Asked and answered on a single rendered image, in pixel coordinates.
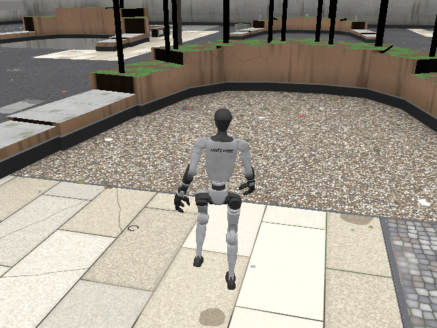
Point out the left robot upper arm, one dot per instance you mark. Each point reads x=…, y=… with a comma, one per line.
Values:
x=196, y=155

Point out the right robot forearm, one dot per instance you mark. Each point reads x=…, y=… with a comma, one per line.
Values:
x=251, y=179

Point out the left robot shin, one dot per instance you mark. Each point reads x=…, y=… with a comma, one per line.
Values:
x=200, y=236

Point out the right robot hand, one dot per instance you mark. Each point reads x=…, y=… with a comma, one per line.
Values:
x=251, y=189

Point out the left robot hand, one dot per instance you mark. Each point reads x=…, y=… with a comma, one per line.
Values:
x=178, y=203

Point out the right robot thigh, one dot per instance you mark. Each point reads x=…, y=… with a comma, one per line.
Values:
x=233, y=213

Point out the right robot upper arm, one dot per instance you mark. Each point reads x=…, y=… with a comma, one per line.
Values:
x=245, y=156

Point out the left robot forearm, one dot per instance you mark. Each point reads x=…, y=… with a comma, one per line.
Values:
x=186, y=181

